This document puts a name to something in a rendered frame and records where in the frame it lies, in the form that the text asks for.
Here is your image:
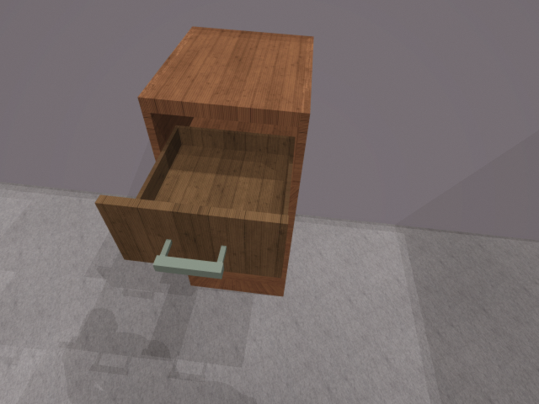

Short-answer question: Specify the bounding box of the handle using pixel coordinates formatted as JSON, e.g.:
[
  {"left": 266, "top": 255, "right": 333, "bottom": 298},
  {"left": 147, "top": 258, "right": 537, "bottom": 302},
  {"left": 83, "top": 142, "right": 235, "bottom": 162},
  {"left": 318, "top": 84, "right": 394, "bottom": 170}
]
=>
[{"left": 153, "top": 239, "right": 227, "bottom": 279}]

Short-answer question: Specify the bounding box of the cabinet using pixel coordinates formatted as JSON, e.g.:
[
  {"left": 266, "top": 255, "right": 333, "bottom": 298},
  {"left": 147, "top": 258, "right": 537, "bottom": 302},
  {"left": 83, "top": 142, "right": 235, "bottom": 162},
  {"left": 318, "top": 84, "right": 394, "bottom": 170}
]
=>
[{"left": 138, "top": 26, "right": 314, "bottom": 296}]

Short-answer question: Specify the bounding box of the drawer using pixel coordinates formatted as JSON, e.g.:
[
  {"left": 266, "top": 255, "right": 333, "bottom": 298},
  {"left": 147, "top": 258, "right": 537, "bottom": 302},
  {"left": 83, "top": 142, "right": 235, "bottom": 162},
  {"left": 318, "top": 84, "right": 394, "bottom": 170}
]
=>
[{"left": 95, "top": 125, "right": 296, "bottom": 278}]

